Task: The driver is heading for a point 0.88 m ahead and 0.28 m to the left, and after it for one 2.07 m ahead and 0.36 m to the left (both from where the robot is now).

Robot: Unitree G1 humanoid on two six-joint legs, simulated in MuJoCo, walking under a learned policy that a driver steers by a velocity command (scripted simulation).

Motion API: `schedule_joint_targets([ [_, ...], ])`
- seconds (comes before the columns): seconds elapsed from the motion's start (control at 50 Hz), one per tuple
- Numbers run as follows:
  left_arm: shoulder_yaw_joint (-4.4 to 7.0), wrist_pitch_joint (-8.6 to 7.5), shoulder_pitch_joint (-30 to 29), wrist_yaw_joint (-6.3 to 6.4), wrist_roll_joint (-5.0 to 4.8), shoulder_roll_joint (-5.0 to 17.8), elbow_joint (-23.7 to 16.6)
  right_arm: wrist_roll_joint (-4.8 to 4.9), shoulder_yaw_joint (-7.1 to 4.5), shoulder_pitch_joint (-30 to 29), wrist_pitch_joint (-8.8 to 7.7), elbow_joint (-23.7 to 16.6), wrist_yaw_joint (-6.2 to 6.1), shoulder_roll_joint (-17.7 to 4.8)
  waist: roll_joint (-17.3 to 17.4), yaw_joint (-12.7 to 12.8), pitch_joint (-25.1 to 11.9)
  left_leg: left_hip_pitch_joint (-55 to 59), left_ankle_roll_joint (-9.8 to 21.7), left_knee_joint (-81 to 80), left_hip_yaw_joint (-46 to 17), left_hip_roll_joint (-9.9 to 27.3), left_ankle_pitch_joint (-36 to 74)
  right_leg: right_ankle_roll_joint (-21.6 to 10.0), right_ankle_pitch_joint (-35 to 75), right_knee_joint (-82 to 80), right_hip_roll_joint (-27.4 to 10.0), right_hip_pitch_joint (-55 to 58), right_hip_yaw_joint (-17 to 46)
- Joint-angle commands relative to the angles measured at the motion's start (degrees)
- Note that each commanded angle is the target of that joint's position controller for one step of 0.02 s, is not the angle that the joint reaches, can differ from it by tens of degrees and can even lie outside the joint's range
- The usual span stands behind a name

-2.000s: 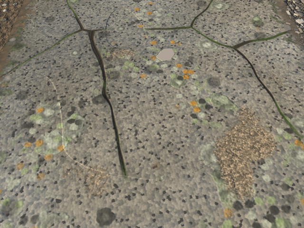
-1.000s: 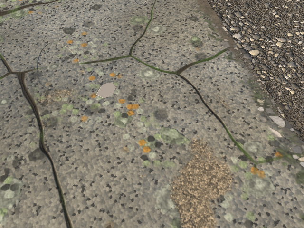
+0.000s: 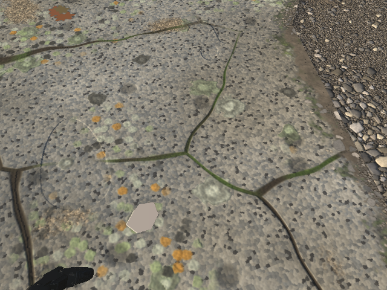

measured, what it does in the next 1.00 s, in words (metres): walks ahead, turning left: left foot, then right foot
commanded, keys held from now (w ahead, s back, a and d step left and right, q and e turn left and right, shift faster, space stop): w+q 0.72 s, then w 0.28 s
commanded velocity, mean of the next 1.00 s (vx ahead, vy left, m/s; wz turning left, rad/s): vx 0.50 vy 0.00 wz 0.49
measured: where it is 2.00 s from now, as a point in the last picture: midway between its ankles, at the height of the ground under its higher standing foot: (96, 168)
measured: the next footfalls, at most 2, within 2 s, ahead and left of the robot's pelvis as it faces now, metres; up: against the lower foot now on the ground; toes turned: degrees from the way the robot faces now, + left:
left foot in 0.46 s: +0.37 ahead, +0.18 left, +0.00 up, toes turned +19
right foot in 0.98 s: +0.72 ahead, +0.12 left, +0.00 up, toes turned +31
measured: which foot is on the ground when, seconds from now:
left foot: up 0.00-0.44, down 0.46-1.00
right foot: down 0.00-0.48, up 0.50-0.96, down 0.98-1.00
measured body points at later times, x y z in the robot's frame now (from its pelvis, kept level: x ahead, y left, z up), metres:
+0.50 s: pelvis +0.25 +0.06 -0.01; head +0.29 +0.09 +0.44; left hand +0.20 +0.36 -0.14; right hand +0.53 -0.12 -0.08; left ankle +0.33 +0.17 -0.73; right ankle +0.11 -0.12 -0.69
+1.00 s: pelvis +0.53 +0.14 +0.00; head +0.55 +0.16 +0.45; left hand +0.60 +0.46 -0.08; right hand +0.70 -0.10 -0.12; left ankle +0.34 +0.17 -0.72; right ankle +0.68 +0.10 -0.73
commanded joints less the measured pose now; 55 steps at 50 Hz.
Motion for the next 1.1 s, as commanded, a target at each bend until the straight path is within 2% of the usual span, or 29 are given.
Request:
schedule_joint_targets([
  [0.02, 2.91, 0.49, 15.35, 0.64, -0.2, 8.27, 0.76, 1.73, -1.62, -2.64, -1.52, -6.8, -0.16, -8.14, -8.95, 9.14, -10.01, -34.12, 0.44, 25.27, -1.65, 3.81, 1.65, -9.96, -16.74, -15.48, -21.1, 36.04, 29.86],
  [0.04, 2.41, 0.38, 12.1, 0.49, 0.1, 6.92, 0.9, 1.06, -1.62, -4.3, -1.1, -7.0, -0.22, -7.17, -5.38, 7.44, -6.06, -31.79, -0.03, 23.39, -1.01, 5.92, 5.93, -9.28, -9.7, -17.02, -18.63, 28.93, 23.47],
  [0.06, 2.16, 0.2, 9.82, 0.54, 0.34, 5.56, 1.23, 0.44, -1.86, -4.77, -0.64, -7.27, -0.12, -6.29, -6.35, 5.91, -3.91, -29.87, -0.28, 20.53, -1.3, 7.56, 8.84, -9.07, -5.21, -18.48, -16.86, 24.48, 18.77],
  [0.1, 2.38, -0.35, 7.97, 0.72, 0.6, 5.36, 1.95, 0.65, -1.73, -3.79, 0.55, -7.29, 0.32, -4.01, -7.75, 4.24, -2.23, -25.84, -0.89, 18.67, -0.37, 8.91, 11.58, -9.02, 0.41, -21.51, -14.98, 19.28, 11.75],
  [0.14, 2.94, -0.88, 7.92, 0.93, 0.43, 6.59, 2.96, 0.42, -1.55, -5.35, 1.35, -8.49, 0.36, -2.8, -6.05, 3.84, -0.77, -27.27, -1.59, 16.14, -0.11, 9.4, 14.07, -9.96, 4.9, -23.4, -15.34, 18.06, 7.38],
  [0.28, 4.12, 0.17, 10.36, 1.81, 0.02, 10.26, 5.28, 0.03, -0.57, -15.99, 0.79, -12.67, 2.37, -1.08, -3.24, 7.16, 2.11, -27.3, -1.39, -4.49, 4.34, 8.45, 29.18, -9.1, 10.76, -24.74, -14.51, 21.83, -5.2],
  [0.38, 5.08, 2.02, 13.15, 1.84, -1.55, 12.68, 6.98, -0.01, -0.9, -21.28, 1.13, -16.22, 3.7, -2.29, -3.57, 7.61, 3.39, -26.86, 1.77, -11.39, 7.87, 6.48, 23.42, -7.01, 18.74, -20.09, -16.91, 30.11, -8.89],
  [0.42, 5.64, 2.79, 12.35, 2.06, -2.18, 14.44, 6.75, -0.24, -2.1, -17.63, 1.56, -16.21, 3.73, -4.47, -5.4, 4.47, -0.3, -19.43, 4.17, -11.76, 11.14, 2.64, 17.65, -5.73, 37.25, -11.16, -16.64, 31.62, -10.85],
  [0.44, 5.69, 3.28, 11.49, 2.13, -2.53, 14.67, 6.51, -0.13, -3.4, -10.88, 1.78, -14.64, 3.52, -6.45, -5.02, 0.27, -4.06, -10.41, 5.88, -13.82, 12.72, -0.15, 17.81, -4.62, 43.24, -1.37, -15.32, 29.96, -12.42],
  [0.46, 5.01, 3.36, 11.88, 2.31, -2.15, 13.07, 6.24, 0.11, -5.49, -0.78, 2.19, -11.69, 2.69, -10.03, -2.98, -4.55, -9.33, 5.28, 8.08, -16.14, 11.55, -2.21, 20.29, -2.46, 39.01, 12.47, -12.9, 22.16, -13.58],
  [0.48, 3.07, 2.92, 14.43, 2.18, 0.56, 6.95, 4.31, 0.62, -6.94, 3.58, 2.64, -10.64, 1.42, -15.96, 9.96, -3.04, -12.81, 22.1, 13.63, -18.29, -9.59, 10.15, 18.8, 0.88, 2.23, 32.76, -7.36, 1.76, -13.67],
  [0.5, 1.58, 0.94, 15.44, 1.65, 0.48, 4.3, 1.64, 0.26, -6.35, 0.88, 1.34, -13.48, 1.99, -17.8, 14.86, 0.58, -21.87, 31.9, 23.55, -29.19, -41.73, 20.44, 5.1, 2.48, -27.54, 46.64, 2.81, -13.98, -0.32],
  [0.52, 2.91, -0.54, 8.36, 1.03, -1.81, 10.14, 0.65, 0.03, -4.73, 0.19, 0.2, -13.58, 2.7, -12.2, 6.16, -2.96, -18.41, 29.92, 20.18, -33.22, -38.33, 20.02, 4.03, 1.41, -23.46, 48.57, -0.46, -20.07, 6.03],
  [0.54, 2.82, -1.47, 6.1, 0.78, -2.69, 10.28, -0.39, -0.3, -4.07, -1.51, -0.59, -13.14, 2.75, -10.31, 5.14, -1.68, -11.33, 23.01, 18.01, -33.08, -30.12, 18.12, 7.74, 0.01, -18.13, 45.14, -2.67, -21.44, 5.13],
  [0.56, 2.73, -1.81, 6.46, 1.32, -1.51, 9.48, 0.48, -0.29, -3.64, -5.29, -0.9, -13.37, 2.65, -8.91, 0.29, 1.09, -7.56, 14.99, 15.94, -32.71, -23.74, 15.39, 14.18, -0.07, -13.78, 40.1, -5.15, -18.09, 5.27],
  [0.58, 3.13, -1.55, 7.25, 1.65, -0.23, 9.99, 1.1, -0.6, -3.04, -8.28, -1.0, -14.0, 2.41, -7.12, 0.81, 3.14, -5.74, 9.08, 14.85, -33.13, -19.08, 13.33, 20.71, 0.27, -10.92, 35.45, -6.63, -14.13, 5.58],
  [0.6, 3.3, -0.88, 8.22, 1.5, 0.04, 10.07, 1.37, -1.18, -2.71, -9.72, -1.01, -14.8, 2.12, -6.54, 2.19, 4.48, -5.28, 5.32, 14.67, -34.3, -17.13, 12.14, 24.31, 0.7, -9.01, 33.81, -7.19, -10.88, 5.79],
  [0.68, 2.77, 0.85, 5.57, 1.64, 0.92, 7.36, 0.34, -0.72, -3.19, -7.72, -1.41, -13.86, 0.73, -8.24, 1.23, 4.39, -3.46, -0.26, 15.1, -36.16, -11.5, 9.76, 32.53, 4.15, -1.82, 23.56, -5.53, -10.09, 4.17],
  [0.78, 1.47, 0.31, -3.38, 0.65, 0.19, 4.83, -1.74, -0.41, -3.01, -4.09, -0.98, -11.45, -0.33, -8.07, 3.72, 0.53, -1.17, -2.27, 11.13, -36.11, -7.53, 6.94, 25.35, 4.91, 14.9, 3.83, -2.52, -5.77, 3.29],
  [0.9, 1.91, -0.97, -6.92, -0.82, -0.29, 7.1, -3.61, -0.36, -2.92, 0.22, -0.43, -7.7, -0.4, -7.89, 4.85, -0.72, 0.84, 7.5, 10.39, -30.79, -12.58, 12.2, 27.97, 1.05, 10.23, -3.24, -1.78, -6.37, 3.8],
  [0.94, 2.44, -1.25, -3.44, -0.76, -0.29, 8.15, -2.96, -0.4, -3.07, -0.43, 0.09, -7.28, -0.47, -8.2, 6.36, 1.3, 0.01, 9.86, 9.39, -27.28, -13.18, 12.68, 36.89, -1.04, 4.97, -4.48, -0.71, -2.29, 2.16],
  [0.96, 3.29, -1.44, 2.12, -0.47, -0.07, 9.41, -1.36, -0.44, -2.76, -1.49, 0.29, -7.47, -0.43, -7.59, 5.85, 4.38, -3.21, 9.74, 8.21, -21.23, -11.31, 10.24, 45.66, -2.73, 5.79, -6.67, 0.61, 5.5, 0.58],
  [0.98, 4.07, -1.61, 10.29, -0.21, 0.59, 11.6, 0.05, -0.91, -1.89, -2.08, 0.34, -8.25, -0.32, -5.84, 3.98, 8.16, -10.83, 4.75, 6.48, -9.63, -8.79, 7.24, 45.16, -5.96, 8.05, -4.17, -4.05, 19.64, 4.67],
  [1.0, 5.37, -1.41, 18.64, -0.02, 1.25, 16.35, 1.24, -0.84, -0.71, 3.6, -0.23, -8.97, -0.29, -2.55, -7.49, 8.36, -20.52, -13.34, 2.08, 10.48, -3.71, -0.46, 27.41, -13.92, 3.92, -3.75, -15.98, 41.66, 24.21],
  [1.02, 5.04, -0.88, 21.92, -0.7, -0.34, 14.03, 3.65, -0.03, -0.24, 5.87, -0.88, -8.61, -0.29, -2.31, -18.02, 8.34, -22.38, -26.88, 0.01, 22.82, -3.51, -4.75, -4.12, -18.3, -9.56, -12.69, -22.18, 48.01, 43.47],
  [1.04, 3.78, -0.63, 19.18, -0.68, -1.51, 10.01, 3.22, 0.82, -1.31, 0.68, -1.27, -9.01, -0.12, -7.14, -10.68, 9.34, -13.55, -33.03, 0.41, 26.97, -5.73, -1.19, -2.21, -15.77, -18.76, -14.94, -21.0, 42.16, 40.48],
  [1.06, 3.17, -0.1, 15.44, -0.38, -0.93, 8.37, 2.38, 0.78, -1.35, -4.69, -1.47, -10.22, 0.01, -7.59, -6.34, 8.83, -7.5, -33.64, 0.68, 26.27, -3.16, 1.66, 2.49, -13.58, -17.55, -15.87, -18.74, 34.74, 32.58],
  [1.08, 2.61, 0.28, 12.63, -0.29, -0.3, 7.29, 2.23, -0.08, -1.26, -7.91, -1.71, -11.01, 0.19, -6.89, -3.68, 7.43, -2.54, -32.88, 0.55, 22.4, -1.11, 3.88, 6.26, -12.84, -11.99, -17.82, -16.2, 27.12, 26.95],
  [1.1, 2.13, 0.19, 11.1, -0.16, 0.24, 6.15, 2.06, -0.79, -1.52, -8.34, -1.7, -11.01, 0.28, -6.42, -4.09, 5.92, -1.37, -30.42, 0.42, 18.61, -0.8, 5.92, 9.18, -12.19, -6.95, -19.03, -14.38, 22.95, 23.44],
])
